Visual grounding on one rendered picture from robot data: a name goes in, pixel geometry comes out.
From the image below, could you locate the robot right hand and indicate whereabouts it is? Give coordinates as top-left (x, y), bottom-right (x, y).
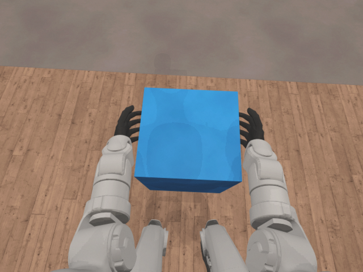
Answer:
top-left (239, 108), bottom-right (264, 148)

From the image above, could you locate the right robot forearm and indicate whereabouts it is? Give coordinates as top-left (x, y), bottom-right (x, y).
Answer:
top-left (243, 139), bottom-right (310, 243)

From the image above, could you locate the left robot forearm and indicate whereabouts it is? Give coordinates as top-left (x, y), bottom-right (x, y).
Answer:
top-left (68, 135), bottom-right (134, 265)

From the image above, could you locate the robot left upper arm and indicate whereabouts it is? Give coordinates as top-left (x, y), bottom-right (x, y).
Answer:
top-left (51, 222), bottom-right (137, 272)

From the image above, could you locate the carton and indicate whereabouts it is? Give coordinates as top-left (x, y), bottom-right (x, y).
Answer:
top-left (134, 87), bottom-right (242, 193)

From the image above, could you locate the robot left hand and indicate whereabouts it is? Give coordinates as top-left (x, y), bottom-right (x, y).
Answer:
top-left (114, 105), bottom-right (142, 143)

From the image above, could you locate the robot left shin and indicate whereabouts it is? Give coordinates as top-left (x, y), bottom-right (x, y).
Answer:
top-left (141, 219), bottom-right (162, 234)

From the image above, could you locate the right robot thigh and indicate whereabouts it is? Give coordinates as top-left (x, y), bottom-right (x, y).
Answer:
top-left (200, 224), bottom-right (249, 272)

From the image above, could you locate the robot right upper arm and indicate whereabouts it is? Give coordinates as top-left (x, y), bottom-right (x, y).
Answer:
top-left (246, 227), bottom-right (330, 272)

